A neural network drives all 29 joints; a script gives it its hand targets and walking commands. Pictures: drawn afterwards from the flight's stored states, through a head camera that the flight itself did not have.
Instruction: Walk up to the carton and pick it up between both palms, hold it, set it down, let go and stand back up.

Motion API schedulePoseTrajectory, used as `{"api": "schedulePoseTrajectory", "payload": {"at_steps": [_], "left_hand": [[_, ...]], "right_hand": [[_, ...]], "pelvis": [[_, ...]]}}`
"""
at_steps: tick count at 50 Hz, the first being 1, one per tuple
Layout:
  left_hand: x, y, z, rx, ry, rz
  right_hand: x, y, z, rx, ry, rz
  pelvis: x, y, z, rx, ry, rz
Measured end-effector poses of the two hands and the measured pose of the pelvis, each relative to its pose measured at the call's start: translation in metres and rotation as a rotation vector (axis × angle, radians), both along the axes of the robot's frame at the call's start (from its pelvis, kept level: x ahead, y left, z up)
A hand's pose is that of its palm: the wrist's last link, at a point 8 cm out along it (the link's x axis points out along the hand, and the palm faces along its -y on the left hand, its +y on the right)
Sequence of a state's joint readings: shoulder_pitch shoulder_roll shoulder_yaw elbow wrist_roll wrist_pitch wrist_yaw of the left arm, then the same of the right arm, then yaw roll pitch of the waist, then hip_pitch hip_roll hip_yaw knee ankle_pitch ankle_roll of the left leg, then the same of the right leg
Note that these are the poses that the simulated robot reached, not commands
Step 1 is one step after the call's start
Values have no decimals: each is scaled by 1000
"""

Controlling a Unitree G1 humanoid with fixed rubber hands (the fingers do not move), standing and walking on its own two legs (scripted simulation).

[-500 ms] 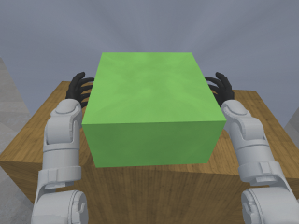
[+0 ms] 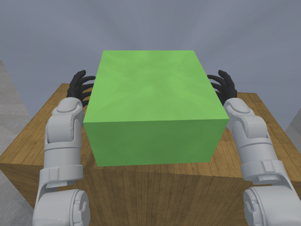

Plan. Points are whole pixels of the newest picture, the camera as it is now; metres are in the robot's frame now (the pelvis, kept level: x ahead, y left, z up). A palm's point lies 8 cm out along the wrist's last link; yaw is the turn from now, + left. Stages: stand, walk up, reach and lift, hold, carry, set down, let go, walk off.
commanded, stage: hold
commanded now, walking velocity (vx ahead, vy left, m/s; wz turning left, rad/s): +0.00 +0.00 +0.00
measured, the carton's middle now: (151, 101) +0.42 +0.00 +0.17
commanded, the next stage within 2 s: none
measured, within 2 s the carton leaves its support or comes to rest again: neither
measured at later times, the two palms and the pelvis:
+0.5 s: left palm (74, 104) +0.36 +0.19 +0.20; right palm (225, 105) +0.36 -0.19 +0.20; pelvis +0.00 +0.00 +0.00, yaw +0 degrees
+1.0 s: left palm (77, 103) +0.37 +0.19 +0.20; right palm (226, 104) +0.36 -0.19 +0.20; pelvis +0.00 +0.00 +0.00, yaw +0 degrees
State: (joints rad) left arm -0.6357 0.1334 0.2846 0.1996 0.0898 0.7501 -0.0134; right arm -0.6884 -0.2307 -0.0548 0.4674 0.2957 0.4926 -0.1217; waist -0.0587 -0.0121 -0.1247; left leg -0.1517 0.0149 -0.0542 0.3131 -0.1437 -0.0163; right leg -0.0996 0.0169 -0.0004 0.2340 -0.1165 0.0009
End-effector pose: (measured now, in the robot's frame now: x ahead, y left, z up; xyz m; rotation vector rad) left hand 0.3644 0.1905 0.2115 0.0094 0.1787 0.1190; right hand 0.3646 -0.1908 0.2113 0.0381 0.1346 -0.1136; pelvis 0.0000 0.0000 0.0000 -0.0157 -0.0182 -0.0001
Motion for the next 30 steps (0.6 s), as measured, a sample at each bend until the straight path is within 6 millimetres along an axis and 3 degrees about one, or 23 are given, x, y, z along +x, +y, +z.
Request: {"api": "schedulePoseTrajectory", "payload": {"at_steps": [18,30], "left_hand": [[-1,1,-11,8,25,-5],[-3,6,-3,1,9,0]], "right_hand": [[-3,1,-16,9,28,-9],[-4,6,-8,12,12,-6]], "pelvis": [[0,3,0,-1,-9,1],[-3,5,0,0,-1,-3]]}}
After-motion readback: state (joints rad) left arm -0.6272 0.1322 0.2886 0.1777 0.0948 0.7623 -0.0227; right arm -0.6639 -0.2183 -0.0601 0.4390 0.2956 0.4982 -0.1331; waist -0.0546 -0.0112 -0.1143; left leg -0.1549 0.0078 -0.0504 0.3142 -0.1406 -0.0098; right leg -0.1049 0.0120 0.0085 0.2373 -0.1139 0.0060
